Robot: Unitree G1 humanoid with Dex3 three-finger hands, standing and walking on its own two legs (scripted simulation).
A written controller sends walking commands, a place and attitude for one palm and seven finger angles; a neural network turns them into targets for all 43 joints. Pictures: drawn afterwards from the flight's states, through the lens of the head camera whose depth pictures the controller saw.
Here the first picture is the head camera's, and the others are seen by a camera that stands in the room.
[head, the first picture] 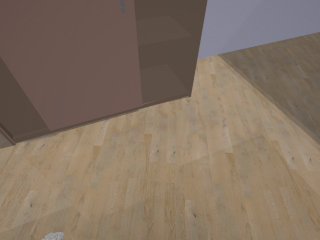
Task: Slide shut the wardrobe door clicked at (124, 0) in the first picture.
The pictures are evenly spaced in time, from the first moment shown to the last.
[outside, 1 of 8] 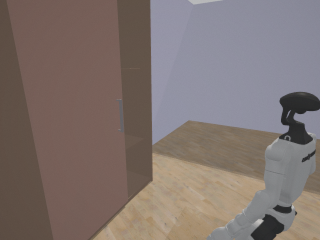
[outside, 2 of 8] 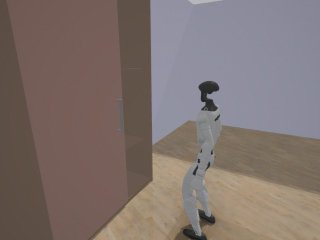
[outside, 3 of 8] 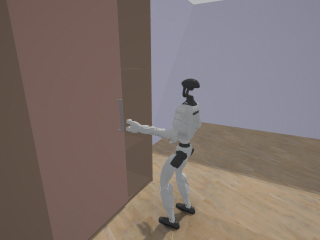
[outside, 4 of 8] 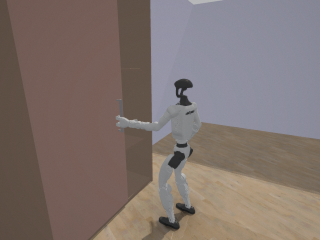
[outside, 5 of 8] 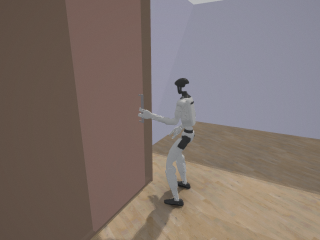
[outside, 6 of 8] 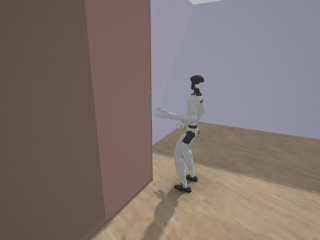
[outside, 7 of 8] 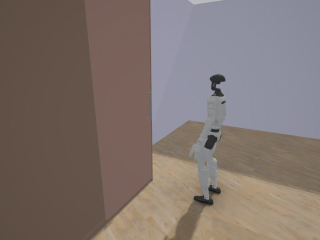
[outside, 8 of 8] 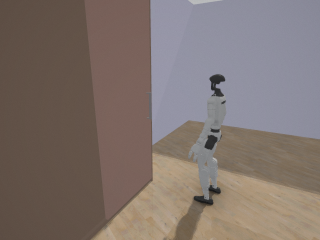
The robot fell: no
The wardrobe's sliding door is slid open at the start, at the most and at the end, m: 0.47 0.47 0.00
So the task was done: yes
